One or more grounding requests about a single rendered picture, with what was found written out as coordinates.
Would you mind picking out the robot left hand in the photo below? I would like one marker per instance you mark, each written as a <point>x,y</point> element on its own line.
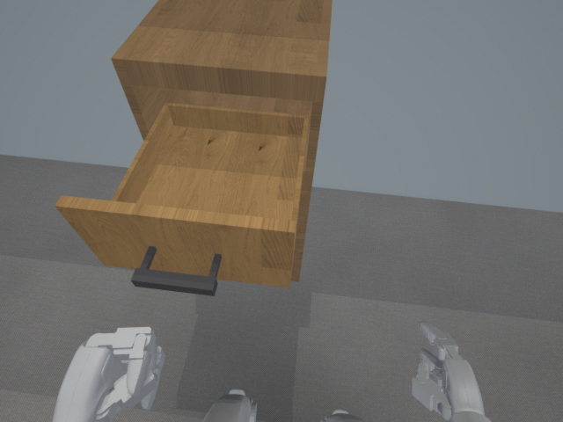
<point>125,360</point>

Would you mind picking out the drawer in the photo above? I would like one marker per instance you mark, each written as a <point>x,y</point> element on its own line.
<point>206,180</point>

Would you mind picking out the left robot thigh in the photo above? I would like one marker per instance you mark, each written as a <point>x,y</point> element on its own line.
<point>232,408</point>

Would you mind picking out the robot right hand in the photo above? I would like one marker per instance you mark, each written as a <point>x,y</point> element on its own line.
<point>454,387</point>

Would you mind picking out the cabinet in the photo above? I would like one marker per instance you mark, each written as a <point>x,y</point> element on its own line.
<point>257,55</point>

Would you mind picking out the handle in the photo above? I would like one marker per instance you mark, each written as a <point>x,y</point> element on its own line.
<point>179,282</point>

